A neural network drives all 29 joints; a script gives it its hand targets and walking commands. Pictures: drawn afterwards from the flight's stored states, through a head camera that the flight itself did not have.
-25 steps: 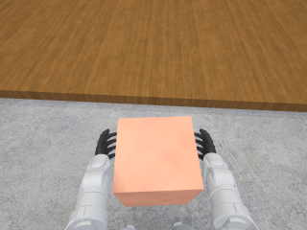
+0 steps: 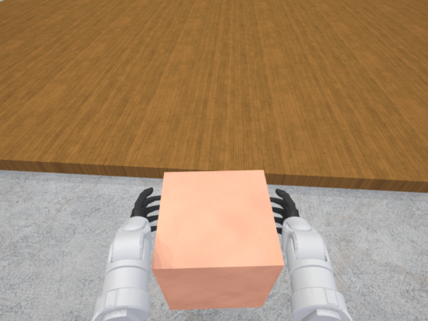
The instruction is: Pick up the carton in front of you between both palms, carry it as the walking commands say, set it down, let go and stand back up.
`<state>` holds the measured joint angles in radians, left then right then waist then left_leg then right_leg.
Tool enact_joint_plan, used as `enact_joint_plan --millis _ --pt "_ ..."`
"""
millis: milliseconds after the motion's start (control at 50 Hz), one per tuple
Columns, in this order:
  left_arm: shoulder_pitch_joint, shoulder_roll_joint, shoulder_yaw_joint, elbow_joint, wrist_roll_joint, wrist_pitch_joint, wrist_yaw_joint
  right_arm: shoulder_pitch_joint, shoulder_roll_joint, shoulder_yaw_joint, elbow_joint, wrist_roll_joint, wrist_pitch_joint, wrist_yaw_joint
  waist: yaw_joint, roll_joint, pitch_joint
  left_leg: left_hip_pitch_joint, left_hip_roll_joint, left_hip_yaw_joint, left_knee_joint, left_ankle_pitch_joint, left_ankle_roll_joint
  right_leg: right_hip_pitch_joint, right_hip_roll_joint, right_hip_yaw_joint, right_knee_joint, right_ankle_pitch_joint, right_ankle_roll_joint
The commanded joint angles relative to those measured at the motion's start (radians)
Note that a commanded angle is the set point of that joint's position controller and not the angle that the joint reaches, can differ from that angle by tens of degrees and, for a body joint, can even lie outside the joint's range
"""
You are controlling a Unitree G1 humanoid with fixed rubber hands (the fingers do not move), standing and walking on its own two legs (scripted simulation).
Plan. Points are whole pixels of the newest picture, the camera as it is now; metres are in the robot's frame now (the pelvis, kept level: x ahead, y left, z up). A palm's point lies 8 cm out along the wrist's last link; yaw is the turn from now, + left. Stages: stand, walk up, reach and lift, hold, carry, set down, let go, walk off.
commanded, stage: reach and lift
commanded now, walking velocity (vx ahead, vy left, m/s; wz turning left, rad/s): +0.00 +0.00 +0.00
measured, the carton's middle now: (215, 242) +0.29 +0.00 -0.05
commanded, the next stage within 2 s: hold in 0.78 s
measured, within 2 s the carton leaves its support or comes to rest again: neither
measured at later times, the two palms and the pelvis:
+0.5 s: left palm (139, 217) +0.30 +0.15 +0.04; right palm (290, 216) +0.30 -0.15 +0.03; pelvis +0.01 +0.00 +0.01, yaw +0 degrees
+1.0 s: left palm (136, 213) +0.30 +0.15 +0.06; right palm (292, 213) +0.29 -0.15 +0.06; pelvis +0.01 +0.00 +0.01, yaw +0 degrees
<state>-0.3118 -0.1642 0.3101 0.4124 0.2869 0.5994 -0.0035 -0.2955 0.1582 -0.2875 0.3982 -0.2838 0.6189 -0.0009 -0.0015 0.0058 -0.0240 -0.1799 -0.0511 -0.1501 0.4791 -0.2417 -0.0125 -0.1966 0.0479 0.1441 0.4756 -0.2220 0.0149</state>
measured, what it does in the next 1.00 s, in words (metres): stands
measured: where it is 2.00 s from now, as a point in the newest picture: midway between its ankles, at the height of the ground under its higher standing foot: outside the picture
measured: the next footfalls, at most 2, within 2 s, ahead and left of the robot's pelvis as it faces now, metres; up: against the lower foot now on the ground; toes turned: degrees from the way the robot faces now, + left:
right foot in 1.98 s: +0.15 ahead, -0.09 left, +0.00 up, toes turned -6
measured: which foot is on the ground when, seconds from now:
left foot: down 0.00-1.00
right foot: down 0.00-1.00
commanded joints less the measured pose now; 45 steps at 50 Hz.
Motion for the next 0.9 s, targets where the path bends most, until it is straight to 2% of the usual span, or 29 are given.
enact_joint_plan --millis 0,180,480,740,840,880 --pt "-0.541 -0.979 -0.558 0.026 -0.223 -0.015 -0.256 -0.598 0.968 0.563 -0.016 0.236 -0.036 0.252 0.003 -0.004 -0.223 0.003 -0.033 0.078 -0.092 0.038 0.007 0.093 0.037 -0.078 -0.073 0.037 -0.008" --pt "-0.514 -0.955 -0.559 0.013 -0.218 -0.002 -0.255 -0.563 0.959 0.562 -0.025 0.229 -0.021 0.245 0.001 -0.007 -0.232 0.039 -0.041 0.083 -0.109 0.09 0.003 0.126 0.039 -0.078 -0.094 0.096 0.001" --pt "-0.405 -0.937 -0.602 -0.092 -0.247 0.035 -0.246 -0.451 0.936 0.6 -0.129 0.257 0.016 0.236 -0.001 -0.006 -0.24 0.107 -0.049 0.076 -0.134 0.246 -0.008 0.186 0.047 -0.074 -0.118 0.247 0.009" --pt "-0.386 -0.937 -0.619 -0.14 -0.26 0.066 -0.24 -0.44 0.917 0.613 -0.178 0.268 0.045 0.239 -0.001 0.001 -0.214 0.127 -0.045 0.069 -0.149 0.259 -0.011 0.191 0.051 -0.074 -0.131 0.239 0.005" --pt "-0.392 -0.942 -0.684 -0.228 -0.301 0.094 -0.234 -0.449 0.926 0.684 -0.267 0.31 0.073 0.235 0.004 -0.001 -0.263 0.169 -0.045 0.063 -0.153 0.317 -0.013 0.227 0.052 -0.071 -0.137 0.297 0.009" --pt "-0.375 -0.918 -0.672 -0.23 -0.294 0.116 -0.229 -0.431 0.905 0.674 -0.267 0.305 0.096 0.23 0.005 -0.001 -0.231 0.164 -0.044 0.064 -0.165 0.295 -0.013 0.226 0.051 -0.07 -0.147 0.277 0.008"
